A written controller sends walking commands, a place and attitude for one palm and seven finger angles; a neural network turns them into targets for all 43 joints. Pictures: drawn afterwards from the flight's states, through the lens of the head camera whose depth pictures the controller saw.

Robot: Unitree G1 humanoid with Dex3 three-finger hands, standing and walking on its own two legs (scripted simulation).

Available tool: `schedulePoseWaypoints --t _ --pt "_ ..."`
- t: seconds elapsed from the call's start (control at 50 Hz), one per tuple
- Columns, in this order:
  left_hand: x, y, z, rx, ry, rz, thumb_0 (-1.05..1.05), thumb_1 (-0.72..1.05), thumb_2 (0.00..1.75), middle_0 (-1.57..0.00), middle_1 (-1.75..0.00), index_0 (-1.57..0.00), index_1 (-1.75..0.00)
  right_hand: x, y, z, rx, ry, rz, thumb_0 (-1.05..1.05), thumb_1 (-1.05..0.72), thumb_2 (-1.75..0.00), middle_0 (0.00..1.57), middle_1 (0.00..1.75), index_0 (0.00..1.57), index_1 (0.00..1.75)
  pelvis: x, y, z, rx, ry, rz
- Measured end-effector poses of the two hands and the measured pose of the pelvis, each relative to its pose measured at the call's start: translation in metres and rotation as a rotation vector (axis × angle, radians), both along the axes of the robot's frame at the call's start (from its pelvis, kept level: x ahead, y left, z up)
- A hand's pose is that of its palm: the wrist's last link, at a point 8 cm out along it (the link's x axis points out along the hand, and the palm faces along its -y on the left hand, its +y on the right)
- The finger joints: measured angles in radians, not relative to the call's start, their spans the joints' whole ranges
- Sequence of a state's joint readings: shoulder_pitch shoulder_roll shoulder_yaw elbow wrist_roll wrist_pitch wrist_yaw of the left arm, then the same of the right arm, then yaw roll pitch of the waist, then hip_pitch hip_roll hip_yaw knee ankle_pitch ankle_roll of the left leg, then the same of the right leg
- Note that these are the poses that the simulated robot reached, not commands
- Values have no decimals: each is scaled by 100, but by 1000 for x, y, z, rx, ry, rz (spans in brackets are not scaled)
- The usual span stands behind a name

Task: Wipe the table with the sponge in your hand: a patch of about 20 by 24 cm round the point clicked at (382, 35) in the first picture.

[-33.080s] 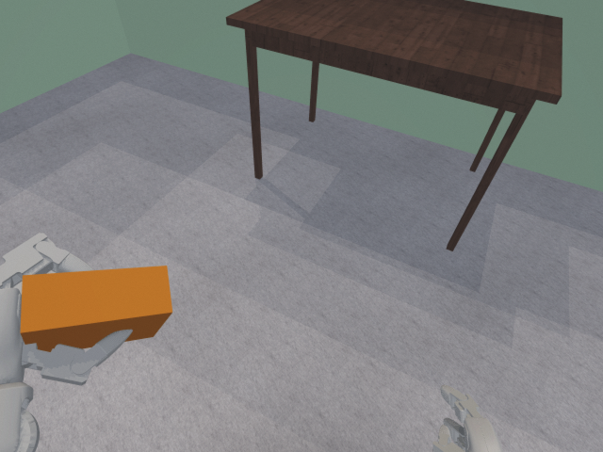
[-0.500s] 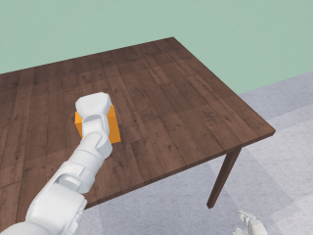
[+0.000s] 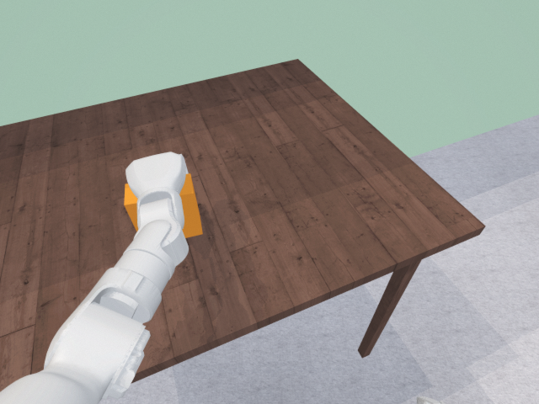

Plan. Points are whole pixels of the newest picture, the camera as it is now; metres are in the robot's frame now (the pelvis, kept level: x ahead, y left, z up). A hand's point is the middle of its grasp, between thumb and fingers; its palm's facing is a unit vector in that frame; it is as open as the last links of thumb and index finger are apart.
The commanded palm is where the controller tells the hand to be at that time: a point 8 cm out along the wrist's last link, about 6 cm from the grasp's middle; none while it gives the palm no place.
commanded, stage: wipe back along the third lane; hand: left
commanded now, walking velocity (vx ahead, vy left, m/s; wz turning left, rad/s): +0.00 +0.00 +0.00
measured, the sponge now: (168, 218) +0.41 +0.21 +0.04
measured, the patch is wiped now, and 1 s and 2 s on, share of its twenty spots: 0.95 0.95 1.00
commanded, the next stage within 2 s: slide back across to the middle lane in 1.44 s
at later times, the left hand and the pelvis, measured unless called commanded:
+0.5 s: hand (173, 217) +0.38 +0.18 +0.09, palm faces +0.04 -0.07 -1.00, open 9.0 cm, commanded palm +0.33 +0.16 +0.12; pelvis +0.01 +0.01 +0.00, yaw +1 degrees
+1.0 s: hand (185, 240) +0.33 +0.15 +0.09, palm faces +0.07 -0.10 -0.99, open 8.9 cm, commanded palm +0.29 +0.14 +0.12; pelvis +0.00 -0.01 +0.00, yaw +0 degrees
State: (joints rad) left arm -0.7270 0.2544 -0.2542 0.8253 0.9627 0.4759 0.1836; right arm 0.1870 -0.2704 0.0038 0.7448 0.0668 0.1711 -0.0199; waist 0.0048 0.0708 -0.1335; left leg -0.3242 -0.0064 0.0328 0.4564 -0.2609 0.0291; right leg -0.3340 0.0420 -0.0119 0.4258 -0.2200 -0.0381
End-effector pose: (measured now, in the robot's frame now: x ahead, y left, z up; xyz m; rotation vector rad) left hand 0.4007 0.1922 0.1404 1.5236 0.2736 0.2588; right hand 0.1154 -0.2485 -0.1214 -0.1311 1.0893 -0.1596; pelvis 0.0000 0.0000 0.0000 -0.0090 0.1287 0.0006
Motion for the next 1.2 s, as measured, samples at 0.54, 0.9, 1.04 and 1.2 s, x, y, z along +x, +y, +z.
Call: schedulePoseWaypoints --t 0.54,0.9,1.04,1.2 --pt "-49 -20 -1 -48 -51 -12 -1 -42 112 -79 -150 -82 -147 116 52 44 96 -246 193 1 -90 -90 20 29 20 30 9 5 -1 2 -70 22" --pt "-84 -43 -1 -63 -74 -26 0 -42 112 -78 -150 -82 -147 106 44 41 144 -252 204 1 -90 -90 20 29 20 30 1 -5 -1 12 -111 11" --pt "-93 -47 -1 -73 -79 -22 1 -42 112 -78 -150 -82 -147 104 35 46 142 -284 198 1 -90 -90 20 29 20 30 -4 -13 -1 16 -124 3" --pt "-106 -52 -1 -79 -85 -28 1 -41 112 -78 -151 -82 -147 103 23 50 137 -310 189 1 -90 -90 20 29 20 30 -7 -20 -1 19 -137 0"
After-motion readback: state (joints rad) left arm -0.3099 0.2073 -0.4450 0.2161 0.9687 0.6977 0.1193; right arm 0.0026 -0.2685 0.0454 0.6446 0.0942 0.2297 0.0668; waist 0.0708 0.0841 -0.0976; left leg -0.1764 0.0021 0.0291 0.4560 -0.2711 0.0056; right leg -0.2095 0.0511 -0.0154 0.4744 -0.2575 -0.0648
